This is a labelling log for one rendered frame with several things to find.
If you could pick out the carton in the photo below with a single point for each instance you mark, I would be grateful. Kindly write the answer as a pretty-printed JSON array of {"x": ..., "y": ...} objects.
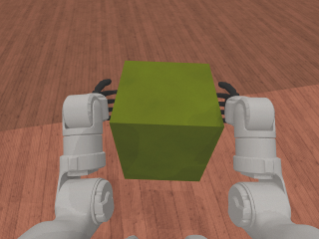
[{"x": 166, "y": 120}]

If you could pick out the right robot upper arm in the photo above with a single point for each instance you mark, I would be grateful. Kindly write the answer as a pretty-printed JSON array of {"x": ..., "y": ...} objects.
[{"x": 261, "y": 208}]

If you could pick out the left robot upper arm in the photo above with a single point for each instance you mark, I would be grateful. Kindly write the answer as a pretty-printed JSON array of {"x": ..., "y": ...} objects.
[{"x": 82, "y": 205}]

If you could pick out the robot left forearm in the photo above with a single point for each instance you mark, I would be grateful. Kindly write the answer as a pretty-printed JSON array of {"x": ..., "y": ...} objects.
[{"x": 82, "y": 129}]

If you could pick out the robot right hand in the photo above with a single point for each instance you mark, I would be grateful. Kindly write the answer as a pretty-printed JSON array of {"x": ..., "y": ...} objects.
[{"x": 232, "y": 93}]

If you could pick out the robot right forearm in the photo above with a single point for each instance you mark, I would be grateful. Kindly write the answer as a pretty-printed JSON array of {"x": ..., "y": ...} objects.
[{"x": 253, "y": 121}]

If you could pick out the robot left hand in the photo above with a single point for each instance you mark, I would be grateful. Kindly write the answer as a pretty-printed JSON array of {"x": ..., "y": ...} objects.
[{"x": 98, "y": 89}]

